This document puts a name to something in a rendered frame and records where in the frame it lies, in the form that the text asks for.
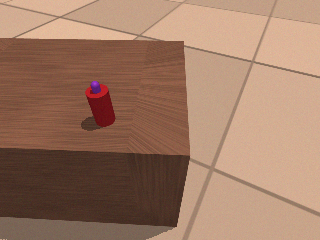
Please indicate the bottle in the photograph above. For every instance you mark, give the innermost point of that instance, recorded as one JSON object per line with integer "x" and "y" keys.
{"x": 101, "y": 105}

